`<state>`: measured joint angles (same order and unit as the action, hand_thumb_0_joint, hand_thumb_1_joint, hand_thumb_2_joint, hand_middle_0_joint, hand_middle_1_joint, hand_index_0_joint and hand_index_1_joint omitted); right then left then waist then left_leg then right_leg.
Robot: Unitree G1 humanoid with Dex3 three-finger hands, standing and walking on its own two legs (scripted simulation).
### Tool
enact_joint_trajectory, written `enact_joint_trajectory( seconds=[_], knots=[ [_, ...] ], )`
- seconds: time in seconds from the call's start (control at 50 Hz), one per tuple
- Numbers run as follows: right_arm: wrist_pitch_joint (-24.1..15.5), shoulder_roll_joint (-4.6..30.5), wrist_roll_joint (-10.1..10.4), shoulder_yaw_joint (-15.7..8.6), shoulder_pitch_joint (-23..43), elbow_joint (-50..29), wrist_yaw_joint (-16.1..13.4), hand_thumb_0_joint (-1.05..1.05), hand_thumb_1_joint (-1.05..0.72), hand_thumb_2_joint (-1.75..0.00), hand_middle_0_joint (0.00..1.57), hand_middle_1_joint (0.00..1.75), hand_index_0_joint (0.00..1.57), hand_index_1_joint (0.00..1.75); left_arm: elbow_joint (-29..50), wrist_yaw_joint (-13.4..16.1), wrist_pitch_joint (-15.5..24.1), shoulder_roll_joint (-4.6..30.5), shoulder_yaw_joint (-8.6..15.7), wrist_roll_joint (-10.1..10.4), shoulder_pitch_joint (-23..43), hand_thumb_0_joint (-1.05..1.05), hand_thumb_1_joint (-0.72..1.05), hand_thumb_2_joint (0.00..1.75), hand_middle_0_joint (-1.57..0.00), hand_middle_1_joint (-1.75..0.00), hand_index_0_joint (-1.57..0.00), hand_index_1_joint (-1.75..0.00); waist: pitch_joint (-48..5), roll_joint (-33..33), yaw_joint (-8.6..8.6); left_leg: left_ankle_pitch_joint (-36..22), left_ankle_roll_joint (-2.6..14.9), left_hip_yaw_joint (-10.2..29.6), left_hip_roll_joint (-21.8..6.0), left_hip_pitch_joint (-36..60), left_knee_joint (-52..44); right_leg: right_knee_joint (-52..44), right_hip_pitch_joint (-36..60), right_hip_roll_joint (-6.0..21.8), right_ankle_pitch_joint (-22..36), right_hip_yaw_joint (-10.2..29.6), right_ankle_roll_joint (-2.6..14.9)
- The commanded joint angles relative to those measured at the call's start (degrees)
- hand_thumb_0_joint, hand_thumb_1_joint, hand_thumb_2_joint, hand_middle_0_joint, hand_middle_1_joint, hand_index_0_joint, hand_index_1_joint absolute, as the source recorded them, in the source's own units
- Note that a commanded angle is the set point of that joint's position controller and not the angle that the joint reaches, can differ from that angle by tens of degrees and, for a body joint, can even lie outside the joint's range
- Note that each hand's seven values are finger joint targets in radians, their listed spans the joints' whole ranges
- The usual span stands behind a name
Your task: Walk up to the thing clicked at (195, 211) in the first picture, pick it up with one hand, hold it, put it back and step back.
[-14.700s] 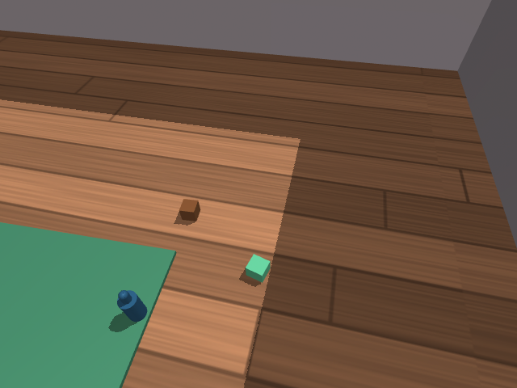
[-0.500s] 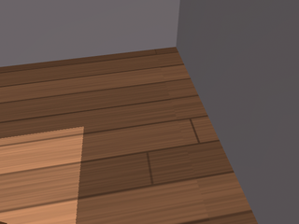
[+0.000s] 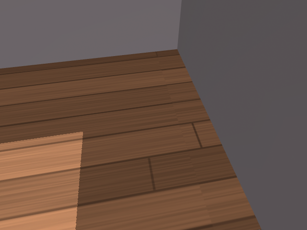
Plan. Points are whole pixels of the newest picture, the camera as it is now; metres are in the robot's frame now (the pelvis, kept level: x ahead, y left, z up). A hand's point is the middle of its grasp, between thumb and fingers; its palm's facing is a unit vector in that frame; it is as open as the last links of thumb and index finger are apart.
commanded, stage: stand
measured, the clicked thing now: out of the picture +0.23 +0.92 -0.75
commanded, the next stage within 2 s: none
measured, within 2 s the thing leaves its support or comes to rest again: neither
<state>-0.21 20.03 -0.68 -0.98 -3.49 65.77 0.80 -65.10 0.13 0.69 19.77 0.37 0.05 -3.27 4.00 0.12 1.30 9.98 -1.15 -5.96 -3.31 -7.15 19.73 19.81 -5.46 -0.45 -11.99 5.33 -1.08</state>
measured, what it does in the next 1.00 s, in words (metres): stands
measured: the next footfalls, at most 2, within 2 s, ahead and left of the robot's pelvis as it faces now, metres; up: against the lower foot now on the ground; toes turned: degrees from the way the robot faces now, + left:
none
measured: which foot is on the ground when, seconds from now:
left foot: down 0.00-1.00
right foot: down 0.00-1.00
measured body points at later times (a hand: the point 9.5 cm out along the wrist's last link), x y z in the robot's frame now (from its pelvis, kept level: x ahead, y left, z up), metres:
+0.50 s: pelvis -0.01 +0.01 +0.00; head +0.00 +0.01 +0.45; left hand +0.05 +0.31 -0.13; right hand +0.08 -0.29 -0.13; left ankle +0.01 +0.13 -0.75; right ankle -0.01 -0.13 -0.75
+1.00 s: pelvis -0.01 +0.01 +0.00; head +0.00 +0.01 +0.45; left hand +0.06 +0.31 -0.13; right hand +0.08 -0.29 -0.13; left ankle +0.01 +0.13 -0.75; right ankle -0.01 -0.13 -0.75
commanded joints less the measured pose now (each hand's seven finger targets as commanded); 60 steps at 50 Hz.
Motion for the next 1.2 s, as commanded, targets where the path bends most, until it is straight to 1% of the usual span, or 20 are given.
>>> enact_joint_trajectory(
  seconds=[0.0,0.04,0.1,0.16,0.2,0.28,0.32,0.36,0.48,0.54,0.6,0.66,0.72,0.82,0.92,0.96,1.04,1.08,1.1,1.18],
  knots=[
    [-1.40,12.01,0.16,-2.07,3.57,-3.95,-1.01,0.00,-0.90,-0.90,0.20,0.30,0.20,0.30,3.35,0.64,1.11,12.45,2.53,-0.21,2.37,0.00,0.90,0.90,-0.20,-0.30,-0.20,-0.30,-6.82,0.37,-0.23,-8.95,1.63,5.47,-5.74,5.42,-2.66,-3.07,-2.04,6.41,14.98,2.70,1.20],
    [-1.31,12.20,0.10,-2.27,3.62,-3.85,-1.07,0.00,-0.90,-0.90,0.20,0.30,0.20,0.30,3.41,0.57,0.87,12.51,2.58,-0.42,2.03,0.00,0.90,0.90,-0.20,-0.30,-0.20,-0.30,-6.12,0.25,-0.33,-5.75,1.56,5.71,-5.75,5.83,-3.33,-3.79,-3.74,6.27,11.63,2.72,1.40],
    [-1.26,12.44,0.02,-2.37,3.63,-3.93,-0.97,0.00,-0.90,-0.90,0.20,0.30,0.20,0.30,3.46,0.49,0.87,12.24,2.55,-0.60,1.73,0.00,0.90,0.90,-0.20,-0.30,-0.20,-0.30,-6.20,0.54,-0.32,-4.61,1.94,6.14,-5.87,5.35,-3.70,-3.99,-3.19,6.36,10.90,2.58,1.44],
    [-1.20,12.06,-0.02,-2.34,3.13,-3.87,-0.88,0.00,-0.90,-0.90,0.20,0.30,0.20,0.30,3.55,0.40,0.86,12.22,2.56,-0.56,1.82,0.00,0.90,0.90,-0.20,-0.30,-0.20,-0.30,-4.80,-0.05,-0.29,-0.79,1.87,6.55,-5.67,4.06,-4.73,-4.64,-4.35,6.28,7.22,2.69,1.42],
    [-1.25,12.25,0.02,-2.49,3.45,-3.86,-0.78,0.00,-0.90,-0.90,0.20,0.30,0.20,0.30,3.40,0.28,0.93,12.34,2.48,-0.53,1.05,0.00,0.90,0.90,-0.20,-0.30,-0.20,-0.30,-4.65,0.13,-0.33,0.18,1.84,6.97,-5.67,4.61,-4.79,-4.74,-5.21,6.29,6.12,2.57,1.49],
    [-1.22,11.79,0.00,-2.47,3.32,-3.83,-0.59,0.00,-0.90,-0.90,0.20,0.30,0.20,0.30,3.69,0.31,1.19,12.27,2.26,-0.61,0.85,0.00,0.90,0.90,-0.20,-0.30,-0.20,-0.30,-5.28,-1.32,-0.29,-1.99,1.97,6.96,-5.44,5.63,-3.73,-5.37,-5.75,6.63,6.68,2.66,1.38],
    [-1.10,12.16,-0.04,-2.65,2.77,-3.87,-0.57,0.00,-0.90,-0.90,0.20,0.30,0.20,0.30,3.78,0.35,1.20,12.45,2.31,-0.69,0.38,0.00,0.90,0.90,-0.20,-0.30,-0.20,-0.30,-4.88,-0.85,-0.20,0.43,2.10,6.87,-5.17,5.13,-3.80,-6.03,-6.29,6.65,5.43,2.94,1.34],
    [-1.14,12.08,0.01,-2.67,2.54,-3.84,-0.50,0.00,-0.90,-0.90,0.20,0.30,0.20,0.30,3.88,0.36,1.24,12.47,2.25,-0.62,0.28,0.00,0.90,0.90,-0.20,-0.30,-0.20,-0.30,-5.49,-0.49,-0.07,-1.86,2.13,7.04,-5.27,5.57,-3.38,-5.30,-5.77,6.76,6.63,2.75,1.43],
    [-1.21,12.03,-0.10,-2.60,2.22,-3.87,-0.59,0.00,-0.90,-0.90,0.20,0.30,0.20,0.30,4.09,0.35,1.06,12.29,2.25,-0.66,-0.20,0.00,0.90,0.90,-0.20,-0.30,-0.20,-0.30,-4.86,0.11,-0.31,-0.25,2.23,7.52,-5.31,3.46,-4.20,-4.78,-4.64,6.78,5.96,2.41,1.59],
    [-1.42,12.34,-0.01,-2.61,2.65,-3.98,-0.58,0.00,-0.90,-0.90,0.20,0.30,0.20,0.30,4.08,0.24,1.13,12.26,2.10,-0.64,-1.57,0.00,0.90,0.90,-0.20,-0.30,-0.20,-0.30,-6.69,0.54,-0.78,-5.19,2.47,7.39,-5.50,5.50,-3.51,-3.98,-3.93,6.85,9.17,2.00,1.56],
    [-1.41,12.22,0.02,-2.54,1.75,-3.65,-0.68,0.00,-0.90,-0.90,0.20,0.30,0.20,0.30,4.23,0.35,1.03,12.34,2.07,-0.52,-0.64,0.00,0.90,0.90,-0.20,-0.30,-0.20,-0.30,-5.88,-0.18,-0.50,-5.06,2.26,7.57,-5.43,4.73,-3.44,-4.02,-4.07,6.96,7.58,2.10,1.61],
    [-1.31,12.29,0.11,-2.56,1.79,-3.79,-0.67,0.00,-0.90,-0.90,0.20,0.30,0.20,0.30,4.30,0.37,1.12,12.29,1.90,-0.64,-1.49,0.00,0.90,0.90,-0.20,-0.30,-0.20,-0.30,-6.57,-0.39,-0.61,-7.17,2.47,7.48,-5.43,5.34,-2.90,-3.98,-3.46,7.02,9.56,1.73,1.47],
    [-1.25,12.03,0.16,-2.34,1.46,-3.70,-0.63,0.00,-0.90,-0.90,0.20,0.30,0.20,0.30,4.12,0.44,1.01,12.44,1.89,-0.59,-1.50,0.00,0.90,0.90,-0.20,-0.30,-0.20,-0.30,-4.62,-0.49,-0.48,-3.51,2.37,7.46,-5.09,4.08,-3.53,-4.67,-4.55,7.03,7.20,1.94,1.50],
    [-1.31,12.18,0.14,-2.36,1.80,-4.09,-0.65,0.00,-0.90,-0.90,0.20,0.30,0.20,0.30,4.47,0.43,1.02,12.37,1.84,-0.70,-1.63,0.00,0.90,0.90,-0.20,-0.30,-0.20,-0.30,-5.83,-0.36,-0.84,-6.11,2.68,7.61,-5.43,4.81,-3.27,-4.05,-3.41,7.21,8.96,1.51,1.52],
    [-1.26,12.33,0.25,-2.37,1.23,-3.93,-0.57,0.00,-0.90,-0.90,0.20,0.30,0.20,0.30,4.34,0.36,0.94,12.26,1.65,-0.60,-1.64,0.00,0.90,0.90,-0.20,-0.30,-0.20,-0.30,-3.74,-0.48,-0.54,-2.21,2.37,7.91,-5.09,3.18,-4.01,-4.85,-4.48,7.10,5.18,1.64,1.57],
    [-1.30,12.44,0.14,-2.34,1.60,-3.99,-0.58,0.00,-0.90,-0.90,0.20,0.30,0.20,0.30,4.45,0.27,0.89,12.30,1.71,-0.69,-1.71,0.00,0.90,0.90,-0.20,-0.30,-0.20,-0.30,-3.92,0.10,-0.72,-1.61,2.32,7.95,-5.08,3.20,-4.21,-4.56,-4.51,7.06,5.46,1.57,1.71],
    [-1.28,12.27,0.17,-2.44,1.41,-4.07,-0.54,0.00,-0.90,-0.90,0.20,0.30,0.20,0.30,4.76,0.40,1.13,12.81,1.79,-0.72,-1.37,0.00,0.90,0.90,-0.20,-0.30,-0.20,-0.30,-5.40,-0.85,-0.42,-5.26,2.24,7.77,-5.03,4.44,-3.10,-4.61,-4.00,7.21,7.18,1.52,1.58],
    [-1.24,12.00,0.22,-2.21,1.21,-3.88,-0.54,0.00,-0.90,-0.90,0.20,0.30,0.20,0.30,4.82,0.39,1.03,12.92,1.75,-0.62,-0.86,0.00,0.90,0.90,-0.20,-0.30,-0.20,-0.30,-4.68,-0.68,-0.22,-3.40,2.13,7.88,-4.82,3.63,-3.55,-4.88,-3.96,7.35,6.05,1.78,1.73],
    [-1.27,12.53,0.15,-2.35,1.55,-3.92,-0.57,0.00,-0.90,-0.90,0.20,0.30,0.20,0.30,4.87,0.34,1.02,12.51,1.74,-0.69,-1.59,0.00,0.90,0.90,-0.20,-0.30,-0.20,-0.30,-5.77,0.02,-0.69,-4.13,2.36,7.67,-5.01,4.60,-3.08,-4.97,-3.64,7.49,7.33,1.79,1.81],
    [-1.40,12.35,0.23,-2.30,1.23,-3.98,-0.64,0.00,-0.90,-0.90,0.20,0.30,0.20,0.30,4.84,0.47,1.12,12.80,1.75,-0.65,-1.59,0.00,0.90,0.90,-0.20,-0.30,-0.20,-0.30,-6.92,-0.27,-0.52,-8.66,2.36,7.77,-5.30,5.36,-2.42,-4.02,-2.45,7.48,10.56,1.27,1.57]
  ],
)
